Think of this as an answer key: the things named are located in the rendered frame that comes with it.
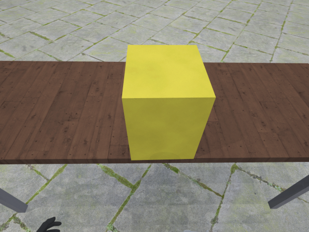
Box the carton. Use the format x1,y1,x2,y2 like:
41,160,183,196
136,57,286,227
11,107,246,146
122,45,216,160

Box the table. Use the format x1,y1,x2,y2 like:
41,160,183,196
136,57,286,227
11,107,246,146
0,61,309,213

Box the left robot hand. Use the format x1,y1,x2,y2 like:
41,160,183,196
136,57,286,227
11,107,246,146
36,217,62,232

